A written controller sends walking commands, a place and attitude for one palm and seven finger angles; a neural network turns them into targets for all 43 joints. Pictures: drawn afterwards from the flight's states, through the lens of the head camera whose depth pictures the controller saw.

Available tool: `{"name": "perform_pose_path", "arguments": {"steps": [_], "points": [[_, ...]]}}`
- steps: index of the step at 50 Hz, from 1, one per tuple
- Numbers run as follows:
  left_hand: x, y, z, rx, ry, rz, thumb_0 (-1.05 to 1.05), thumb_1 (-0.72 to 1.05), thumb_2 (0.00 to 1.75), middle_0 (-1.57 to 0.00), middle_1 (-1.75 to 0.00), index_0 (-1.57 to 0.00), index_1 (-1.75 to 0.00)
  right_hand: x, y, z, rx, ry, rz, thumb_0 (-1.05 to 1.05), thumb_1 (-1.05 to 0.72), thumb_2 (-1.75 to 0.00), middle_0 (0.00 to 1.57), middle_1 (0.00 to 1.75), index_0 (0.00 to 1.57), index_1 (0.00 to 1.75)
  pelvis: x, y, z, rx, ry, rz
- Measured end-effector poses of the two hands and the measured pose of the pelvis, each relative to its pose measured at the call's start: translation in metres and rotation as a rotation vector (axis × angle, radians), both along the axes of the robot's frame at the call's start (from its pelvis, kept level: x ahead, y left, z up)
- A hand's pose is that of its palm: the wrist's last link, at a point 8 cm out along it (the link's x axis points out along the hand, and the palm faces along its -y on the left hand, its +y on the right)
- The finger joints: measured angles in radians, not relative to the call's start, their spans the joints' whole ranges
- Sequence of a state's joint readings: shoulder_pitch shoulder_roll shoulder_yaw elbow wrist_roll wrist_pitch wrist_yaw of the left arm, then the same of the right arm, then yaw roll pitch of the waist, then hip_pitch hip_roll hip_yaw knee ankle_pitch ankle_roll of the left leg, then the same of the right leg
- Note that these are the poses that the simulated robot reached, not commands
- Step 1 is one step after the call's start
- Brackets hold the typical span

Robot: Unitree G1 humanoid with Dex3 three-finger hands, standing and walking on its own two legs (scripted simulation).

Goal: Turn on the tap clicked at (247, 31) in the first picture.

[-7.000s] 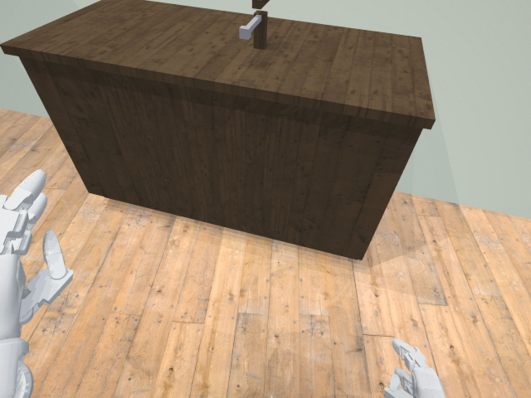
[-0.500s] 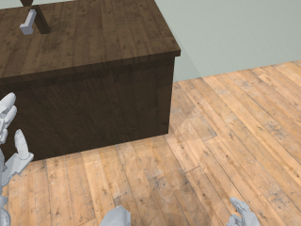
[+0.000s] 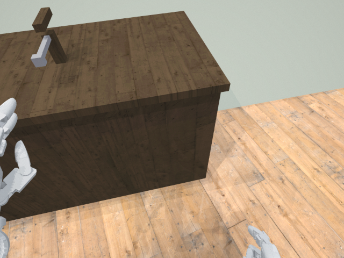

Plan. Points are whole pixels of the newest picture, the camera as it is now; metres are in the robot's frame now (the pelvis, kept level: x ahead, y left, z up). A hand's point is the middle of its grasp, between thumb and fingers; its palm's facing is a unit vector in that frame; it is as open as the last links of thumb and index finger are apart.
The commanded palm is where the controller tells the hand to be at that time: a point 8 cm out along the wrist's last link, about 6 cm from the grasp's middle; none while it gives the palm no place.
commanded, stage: take the last steps up to it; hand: left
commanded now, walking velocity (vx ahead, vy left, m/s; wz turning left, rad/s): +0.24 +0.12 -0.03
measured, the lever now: (39, 60) +0.58 +0.44 +0.16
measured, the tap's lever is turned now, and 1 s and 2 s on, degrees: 0 0 0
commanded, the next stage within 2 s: come to a stop and stand still in 0.44 s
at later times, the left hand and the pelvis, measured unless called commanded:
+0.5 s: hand (30, 116) +0.32 +0.29 +0.20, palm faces +0.35 -0.83 -0.43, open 7.4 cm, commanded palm +0.26 +0.34 +0.19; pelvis +0.09 +0.07 +0.01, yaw -3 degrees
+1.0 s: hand (28, 117) +0.33 +0.31 +0.18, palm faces +0.37 -0.83 -0.42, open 7.4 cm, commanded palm +0.28 +0.35 +0.19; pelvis +0.10 +0.08 +0.01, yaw -3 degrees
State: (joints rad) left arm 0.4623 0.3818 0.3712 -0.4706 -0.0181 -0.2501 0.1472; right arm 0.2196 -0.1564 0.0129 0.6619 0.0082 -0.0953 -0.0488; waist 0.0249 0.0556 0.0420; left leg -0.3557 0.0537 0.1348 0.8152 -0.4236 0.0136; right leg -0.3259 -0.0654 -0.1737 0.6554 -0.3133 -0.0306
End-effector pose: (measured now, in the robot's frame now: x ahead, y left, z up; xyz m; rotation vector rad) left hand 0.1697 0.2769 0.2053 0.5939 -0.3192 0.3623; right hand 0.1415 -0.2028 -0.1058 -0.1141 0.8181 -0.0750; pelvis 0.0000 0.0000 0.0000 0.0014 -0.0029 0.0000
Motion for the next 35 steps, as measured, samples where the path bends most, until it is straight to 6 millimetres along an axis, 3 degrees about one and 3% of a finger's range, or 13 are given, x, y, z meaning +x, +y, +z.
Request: {"name": "perform_pose_path", "arguments": {"steps": [3, 8, 12, 15, 19, 23, 27, 32, 35], "points": [[0.015, 0.011, -0.009, -0.073, 0.009, 0.037, 0.01, 0.88, 0.90, -0.21, -0.31, -0.21, -0.31, 0.010, -0.007, 0.002, -0.036, 0.049, 0.012, 0.02, -0.91, -0.90, 0.20, 0.30, 0.20, 0.30, 0.012, 0.007, 0.006, 0.011, -0.005, -0.002], [0.043, 0.020, -0.015, -0.111, 0.021, -0.001, 0.02, 0.89, 0.90, -0.21, -0.30, -0.21, -0.30, 0.031, -0.017, 0.025, -0.126, 0.044, -0.016, 0.02, -0.91, -0.90, 0.20, 0.30, 0.20, 0.30, 0.033, 0.022, 0.014, 0.025, -0.002, 0.003], [0.063, 0.034, -0.010, -0.077, -0.030, -0.080, 0.02, 0.88, 0.90, -0.21, -0.30, -0.21, -0.31, 0.055, -0.015, 0.039, -0.205, -0.026, -0.058, 0.02, -0.91, -0.90, 0.20, 0.30, 0.20, 0.30, 0.052, 0.046, 0.004, 0.005, -0.012, -0.012], [0.080, 0.051, -0.006, -0.036, -0.083, -0.109, 0.02, 0.88, 0.90, -0.21, -0.31, -0.21, -0.31, 0.071, -0.003, 0.042, -0.206, -0.070, -0.104, 0.02, -0.91, -0.90, 0.19, 0.30, 0.20, 0.30, 0.061, 0.058, -0.001, 0.013, -0.022, -0.032], [0.099, 0.067, 0.005, -0.031, -0.094, -0.092, 0.02, 0.88, 0.90, -0.21, -0.31, -0.21, -0.31, 0.085, 0.026, 0.045, -0.135, -0.087, -0.100, 0.01, -0.91, -0.90, 0.19, 0.30, 0.20, 0.30, 0.072, 0.065, 0.007, -0.011, -0.007, -0.038], [0.107, 0.063, 0.011, -0.050, -0.066, -0.098, 0.02, 0.89, 0.90, -0.21, -0.30, -0.21, -0.30, 0.091, 0.051, 0.043, -0.061, -0.081, -0.075, 0.01, -0.91, -0.90, 0.20, 0.30, 0.20, 0.30, 0.085, 0.069, 0.014, -0.019, 0.009, -0.045], [0.112, 0.055, 0.007, -0.037, 0.001, -0.087, 0.02, 0.89, 0.90, -0.21, -0.30, -0.21, -0.30, 0.095, 0.064, 0.030, -0.014, -0.051, -0.054, 0.01, -0.91, -0.90, 0.20, 0.30, 0.20, 0.30, 0.097, 0.065, 0.014, -0.009, 0.009, -0.047], [0.123, 0.048, -0.003, -0.029, 0.045, -0.029, 0.02, 0.89, 0.90, -0.21, -0.30, -0.21, -0.30, 0.103, 0.056, 0.008, 0.005, -0.005, -0.032, 0.01, -0.90, -0.90, 0.20, 0.30, 0.20, 0.30, 0.108, 0.055, 0.005, -0.005, -0.010, -0.040], [0.131, 0.045, -0.008, -0.079, 0.055, -0.020, 0.02, 0.89, 0.90, -0.21, -0.30, -0.21, -0.30, 0.106, 0.043, 0.008, -0.013, 0.018, -0.032, 0.02, -0.91, -0.90, 0.20, 0.30, 0.20, 0.30, 0.111, 0.054, 0.008, 0.010, -0.014, -0.040]]}}
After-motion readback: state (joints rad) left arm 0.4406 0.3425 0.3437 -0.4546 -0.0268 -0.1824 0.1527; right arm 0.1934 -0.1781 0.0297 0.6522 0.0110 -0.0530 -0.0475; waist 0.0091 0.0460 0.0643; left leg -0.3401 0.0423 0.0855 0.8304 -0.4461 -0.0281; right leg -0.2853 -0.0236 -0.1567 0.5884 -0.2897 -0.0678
